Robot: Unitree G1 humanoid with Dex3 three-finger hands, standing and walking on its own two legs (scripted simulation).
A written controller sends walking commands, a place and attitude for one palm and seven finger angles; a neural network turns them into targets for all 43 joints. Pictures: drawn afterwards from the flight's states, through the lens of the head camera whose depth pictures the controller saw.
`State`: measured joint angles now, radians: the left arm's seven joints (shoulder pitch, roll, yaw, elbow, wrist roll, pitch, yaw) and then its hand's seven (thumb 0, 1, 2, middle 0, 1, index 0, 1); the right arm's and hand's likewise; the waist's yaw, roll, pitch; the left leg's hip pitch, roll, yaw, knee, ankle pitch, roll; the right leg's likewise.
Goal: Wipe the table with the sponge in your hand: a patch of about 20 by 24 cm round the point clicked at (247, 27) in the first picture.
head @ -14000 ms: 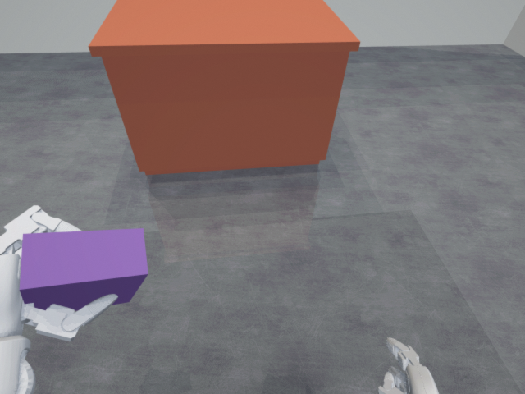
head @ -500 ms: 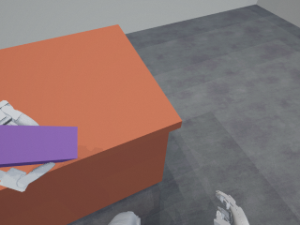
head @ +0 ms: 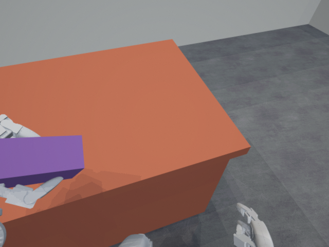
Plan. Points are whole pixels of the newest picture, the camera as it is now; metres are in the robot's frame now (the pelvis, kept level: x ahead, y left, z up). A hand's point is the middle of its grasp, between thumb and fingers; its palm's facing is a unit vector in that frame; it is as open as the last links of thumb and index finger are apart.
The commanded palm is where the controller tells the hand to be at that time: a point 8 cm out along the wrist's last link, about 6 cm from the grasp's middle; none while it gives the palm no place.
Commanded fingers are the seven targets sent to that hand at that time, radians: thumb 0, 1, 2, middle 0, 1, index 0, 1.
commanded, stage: come to a stop and stand still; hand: left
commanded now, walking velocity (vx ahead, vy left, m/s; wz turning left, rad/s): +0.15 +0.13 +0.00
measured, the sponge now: (53, 161) +0.22 +0.22 +0.17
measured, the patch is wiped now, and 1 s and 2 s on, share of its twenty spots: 0.00 0.00 0.00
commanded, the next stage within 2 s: look again from close up in 1.52 s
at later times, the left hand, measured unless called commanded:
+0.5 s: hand (5, 159) +0.22 +0.30 +0.18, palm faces +0.36 -0.84 -0.40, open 9.9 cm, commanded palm +0.17 +0.33 +0.19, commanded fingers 0.00 0.10 1.30 -1.20 -1.60 -1.20 -1.60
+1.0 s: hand (1, 146) +0.24 +0.31 +0.18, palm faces +0.32 -0.86 -0.40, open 9.9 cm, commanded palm +0.18 +0.35 +0.19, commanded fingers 0.00 0.10 1.30 -1.20 -1.60 -1.20 -1.60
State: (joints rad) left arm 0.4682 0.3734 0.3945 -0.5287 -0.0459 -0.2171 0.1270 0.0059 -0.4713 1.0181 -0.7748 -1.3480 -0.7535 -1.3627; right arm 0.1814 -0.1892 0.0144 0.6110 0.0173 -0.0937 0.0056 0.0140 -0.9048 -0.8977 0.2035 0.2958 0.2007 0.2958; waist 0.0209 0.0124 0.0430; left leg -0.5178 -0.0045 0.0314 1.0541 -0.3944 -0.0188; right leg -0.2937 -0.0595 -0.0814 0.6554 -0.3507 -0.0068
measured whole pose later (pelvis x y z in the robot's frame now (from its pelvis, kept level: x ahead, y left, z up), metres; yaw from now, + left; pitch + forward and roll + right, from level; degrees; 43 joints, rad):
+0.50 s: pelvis +0.00 +0.05 +0.01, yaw -2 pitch -1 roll -1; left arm 0.47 0.37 0.36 -0.45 -0.06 -0.14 0.11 0.01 -0.47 1.02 -0.78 -1.35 -0.75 -1.36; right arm 0.23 -0.21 0.02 0.60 0.01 -0.10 -0.04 0.01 -0.90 -0.90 0.21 0.30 0.20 0.30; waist 0.01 0.02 -0.01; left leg -0.27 0.04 0.03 0.51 -0.22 -0.01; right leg -0.21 0.07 -0.04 0.45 -0.22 -0.06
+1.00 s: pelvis +0.01 +0.08 +0.02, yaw -3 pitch +0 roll -1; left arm 0.40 0.37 0.35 -0.39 -0.05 -0.23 0.08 0.01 -0.47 1.02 -0.78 -1.35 -0.76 -1.36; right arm 0.22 -0.22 0.00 0.58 0.02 -0.14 -0.01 0.02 -0.90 -0.90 0.20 0.30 0.20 0.30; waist 0.02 0.02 0.03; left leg -0.25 0.01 0.07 0.46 -0.20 0.03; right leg -0.21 0.04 0.00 0.41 -0.20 -0.02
